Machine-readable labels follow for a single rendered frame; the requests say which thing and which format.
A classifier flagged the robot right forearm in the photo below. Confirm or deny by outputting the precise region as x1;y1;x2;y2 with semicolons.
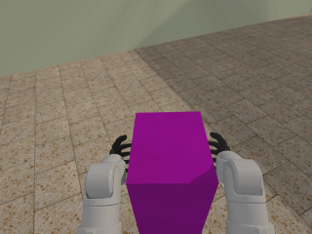
215;150;275;234

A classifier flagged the carton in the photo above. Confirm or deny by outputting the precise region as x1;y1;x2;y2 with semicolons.
126;111;219;234

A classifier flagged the robot left hand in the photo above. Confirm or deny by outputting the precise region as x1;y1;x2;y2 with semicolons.
109;135;132;173

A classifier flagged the robot left forearm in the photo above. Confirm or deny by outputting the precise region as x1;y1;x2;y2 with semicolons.
77;154;127;234

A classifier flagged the robot right hand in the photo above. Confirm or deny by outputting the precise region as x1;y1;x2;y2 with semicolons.
208;132;230;170

